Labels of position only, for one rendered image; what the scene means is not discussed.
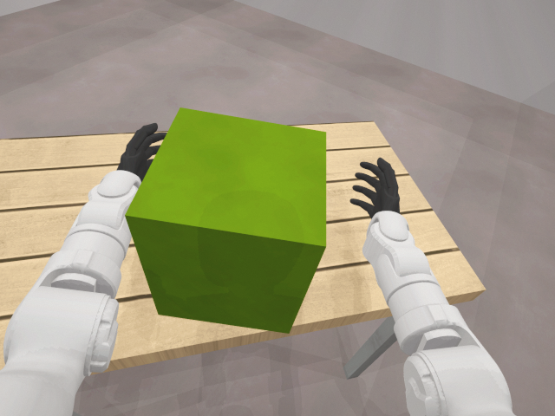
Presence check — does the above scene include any left robot upper arm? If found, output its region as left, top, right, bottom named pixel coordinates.
left=0, top=286, right=119, bottom=416

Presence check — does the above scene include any left robot hand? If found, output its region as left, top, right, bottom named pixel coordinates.
left=116, top=123, right=167, bottom=182

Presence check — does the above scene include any table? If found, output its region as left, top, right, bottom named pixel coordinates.
left=0, top=121, right=486, bottom=416

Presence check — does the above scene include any right robot forearm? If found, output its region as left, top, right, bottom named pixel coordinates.
left=362, top=211, right=513, bottom=410

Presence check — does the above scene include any carton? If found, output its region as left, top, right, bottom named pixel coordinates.
left=125, top=107, right=326, bottom=334

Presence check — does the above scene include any right robot upper arm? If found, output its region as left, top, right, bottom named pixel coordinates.
left=403, top=345, right=516, bottom=416

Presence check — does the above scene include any left robot forearm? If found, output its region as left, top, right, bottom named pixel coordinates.
left=3, top=170, right=141, bottom=364

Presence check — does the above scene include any right robot hand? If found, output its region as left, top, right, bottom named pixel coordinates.
left=350, top=158, right=400, bottom=219

